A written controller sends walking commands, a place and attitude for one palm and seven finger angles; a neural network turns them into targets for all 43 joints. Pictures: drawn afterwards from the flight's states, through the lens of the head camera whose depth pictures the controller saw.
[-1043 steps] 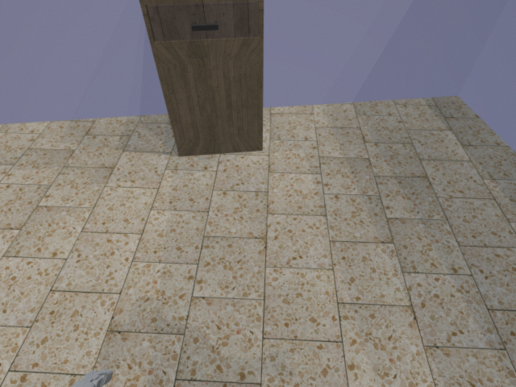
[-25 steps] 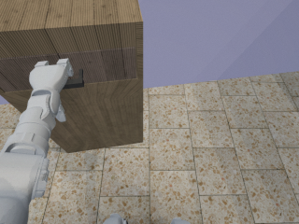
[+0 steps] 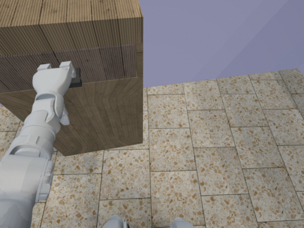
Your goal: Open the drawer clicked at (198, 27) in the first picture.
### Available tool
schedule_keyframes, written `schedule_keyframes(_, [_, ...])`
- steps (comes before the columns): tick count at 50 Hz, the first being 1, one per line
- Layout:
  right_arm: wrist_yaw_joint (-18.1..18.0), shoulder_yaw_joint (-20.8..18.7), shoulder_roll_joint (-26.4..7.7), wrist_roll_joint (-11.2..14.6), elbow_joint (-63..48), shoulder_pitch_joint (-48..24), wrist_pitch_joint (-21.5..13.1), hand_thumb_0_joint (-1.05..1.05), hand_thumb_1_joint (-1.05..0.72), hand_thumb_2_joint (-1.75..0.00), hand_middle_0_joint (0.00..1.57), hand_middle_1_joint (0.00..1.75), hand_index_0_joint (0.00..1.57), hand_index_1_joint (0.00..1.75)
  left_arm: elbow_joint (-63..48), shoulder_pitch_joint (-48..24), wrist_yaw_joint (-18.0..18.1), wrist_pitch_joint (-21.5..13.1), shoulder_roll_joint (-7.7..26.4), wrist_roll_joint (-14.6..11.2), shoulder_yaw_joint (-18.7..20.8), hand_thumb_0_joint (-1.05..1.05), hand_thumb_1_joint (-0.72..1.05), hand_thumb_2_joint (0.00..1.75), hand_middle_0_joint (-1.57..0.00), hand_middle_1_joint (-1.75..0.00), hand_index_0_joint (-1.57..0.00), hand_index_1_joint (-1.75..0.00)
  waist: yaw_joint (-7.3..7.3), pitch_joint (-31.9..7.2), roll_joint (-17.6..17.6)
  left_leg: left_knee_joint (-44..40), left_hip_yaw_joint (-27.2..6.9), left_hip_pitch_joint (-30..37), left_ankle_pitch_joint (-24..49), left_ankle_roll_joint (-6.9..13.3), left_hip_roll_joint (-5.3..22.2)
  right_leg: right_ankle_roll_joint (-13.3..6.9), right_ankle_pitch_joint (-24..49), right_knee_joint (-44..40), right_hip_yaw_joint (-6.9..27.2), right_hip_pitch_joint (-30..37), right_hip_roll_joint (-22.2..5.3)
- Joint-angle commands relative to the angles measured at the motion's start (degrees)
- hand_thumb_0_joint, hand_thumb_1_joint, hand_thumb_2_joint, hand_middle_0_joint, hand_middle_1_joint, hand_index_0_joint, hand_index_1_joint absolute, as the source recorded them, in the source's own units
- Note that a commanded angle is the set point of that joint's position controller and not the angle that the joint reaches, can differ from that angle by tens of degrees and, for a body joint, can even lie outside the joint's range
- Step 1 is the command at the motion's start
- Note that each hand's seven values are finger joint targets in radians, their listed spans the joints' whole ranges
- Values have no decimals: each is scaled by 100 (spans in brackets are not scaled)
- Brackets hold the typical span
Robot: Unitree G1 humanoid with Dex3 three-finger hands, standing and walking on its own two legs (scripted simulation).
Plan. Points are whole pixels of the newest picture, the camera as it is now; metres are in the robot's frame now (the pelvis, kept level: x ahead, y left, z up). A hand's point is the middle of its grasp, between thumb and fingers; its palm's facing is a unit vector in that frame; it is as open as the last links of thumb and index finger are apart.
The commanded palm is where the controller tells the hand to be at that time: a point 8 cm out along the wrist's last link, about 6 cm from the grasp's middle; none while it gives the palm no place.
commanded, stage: lower the fingers behind the handle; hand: left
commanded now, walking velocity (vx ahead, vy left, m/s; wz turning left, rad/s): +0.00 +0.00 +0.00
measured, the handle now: (62, 78) +0.55 +0.24 +0.01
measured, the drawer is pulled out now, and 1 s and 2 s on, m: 0.00 0.00 0.01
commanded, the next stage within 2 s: close the thumb around the handle in 0.80 s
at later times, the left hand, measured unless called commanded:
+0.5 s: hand (64, 99) +0.48 +0.23 +0.00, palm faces -0.06 -0.02 -1.00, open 13.8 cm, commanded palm +0.47 +0.23 +0.04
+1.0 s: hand (64, 99) +0.49 +0.23 -0.01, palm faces -0.05 -0.02 -1.00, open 13.7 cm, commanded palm +0.47 +0.23 +0.04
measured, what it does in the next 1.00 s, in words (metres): stands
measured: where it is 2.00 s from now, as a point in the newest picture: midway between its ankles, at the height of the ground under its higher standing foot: outside the picture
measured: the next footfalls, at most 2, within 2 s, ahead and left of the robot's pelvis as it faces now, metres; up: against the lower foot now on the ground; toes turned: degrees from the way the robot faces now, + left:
none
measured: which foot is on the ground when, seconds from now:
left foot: down 0.00-1.00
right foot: down 0.00-1.00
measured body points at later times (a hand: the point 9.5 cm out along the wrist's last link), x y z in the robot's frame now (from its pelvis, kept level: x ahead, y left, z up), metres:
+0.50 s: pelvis -0.01 -0.01 -0.01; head +0.11 +0.00 +0.42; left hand +0.48 +0.23 +0.05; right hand -0.01 -0.28 -0.14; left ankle +0.02 +0.11 -0.70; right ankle -0.03 -0.15 -0.70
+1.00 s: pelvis -0.01 +0.00 -0.02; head +0.11 +0.01 +0.42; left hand +0.48 +0.23 +0.05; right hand -0.01 -0.28 -0.14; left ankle +0.02 +0.11 -0.70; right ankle -0.03 -0.15 -0.70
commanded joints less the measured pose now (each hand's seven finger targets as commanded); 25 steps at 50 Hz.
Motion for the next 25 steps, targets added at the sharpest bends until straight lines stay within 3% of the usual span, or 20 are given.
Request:
schedule_keyframes(1, [-84, -370, -1027, -33, -279, 824, -71, 0, -90, -90, 20, 30, 20, 30, -1229, -2215, 365, -180, 1325, 55, 349, 0, -50, 30, -30, -120, -30, -120, 15, -2366, 327, -176, -96, 2437, 2349, 131, -299, -336, 1982, -335, -347, 211, 431])
schedule_keyframes(3, [-84, -350, -1047, -46, -245, 793, -64, 0, -90, -90, 20, 30, 20, 30, -1111, -2220, 490, -204, 1502, 88, 479, 0, -50, 30, -30, -120, -30, -120, -13, -2279, 213, -130, -104, 2228, 2178, 142, -311, -324, 1917, -292, -333, 184, 417])
schedule_keyframes(5, [-81, -362, -1005, -39, -236, 777, -102, 0, -90, -90, 20, 30, 20, 30, -1049, -2326, 600, -161, 1210, 156, 227, 0, -50, 30, -30, -120, -30, -120, -92, -2192, 257, -98, -120, 2146, 1976, 134, -323, -330, 1715, -280, -343, -5, 419])
schedule_keyframes(8, [-47, -367, -1039, -58, -187, 815, -126, 0, -90, -90, 20, 30, 20, 30, -976, -2520, 741, -26, 1261, 209, 253, 0, -50, 30, -30, -120, -30, -120, -94, -2415, 465, -48, -175, 2300, 2060, 96, -294, -350, 1601, -172, -387, -207, 420])
schedule_keyframes(10, [-46, -377, -1037, -68, -167, 809, -139, 0, -90, -90, 20, 30, 20, 30, -975, -2731, 784, 71, 1137, 188, 142, 0, -50, 30, -30, -120, -30, -120, -190, -2515, 438, 12, -181, 2304, 1989, 101, -287, -333, 1560, -172, -375, -284, 415])
schedule_keyframes(11, [-38, -372, -1037, -74, -152, 827, -143, 0, -90, -90, 20, 30, 20, 30, -1016, -2772, 791, 99, 1206, 174, 188, 0, -50, 30, -30, -120, -30, -120, -147, -2642, 548, 30, -175, 2332, 2043, 94, -294, -343, 1626, -144, -366, -223, 419])
schedule_keyframes(15, [-53, -347, -1048, -86, -138, 821, -125, 0, -90, -90, 20, 30, 20, 30, -901, -2693, 716, 193, 1314, 86, 273, 0, -50, 30, -30, -120, -30, -120, -150, -2821, 397, 126, -152, 2224, 2130, 127, -313, -314, 1864, -100, -335, -31, 414])
schedule_keyframes(17, [-73, -321, -1071, -89, -120, 799, -106, 0, -90, -90, 20, 30, 20, 30, -820, -2609, 648, 189, 1533, 62, 428, 0, -50, 30, -30, -120, -30, -120, -126, -2784, 254, 165, -121, 2014, 2093, 146, -325, -304, 2009, -67, -297, 124, 398])
schedule_keyframes(21, [-94, -294, -1049, -65, -160, 772, -104, 0, -90, -90, 20, 30, 20, 30, -676, -2377, 576, 170, 1445, 119, 300, 0, -50, 30, -30, -120, -30, -120, -126, -2516, 227, 186, -81, 1751, 1890, 159, -343, -293, 1929, -52, -291, 49, 392])
schedule_keyframes(22, [-98, -283, -1065, -74, -153, 761, -96, 0, -90, -90, 20, 30, 20, 30, -731, -2409, 557, 146, 1624, 100, 443, 0, -50, 30, -30, -120, -30, -120, -94, -2555, 244, 193, -86, 1756, 1934, 160, -331, -300, 1972, -27, -278, 102, 389])
schedule_keyframes(25, [-121, -278, -1057, -60, -206, 770, -93, 0, -90, -90, 20, 30, 20, 30, -791, -2309, 524, 78, 1658, 77, 449, 0, -50, 30, -30, -120, -30, -120, -75, -2593, 193, 198, -73, 1684, 1878, 166, -345, -288, 1966, -23, -267, 160, 388])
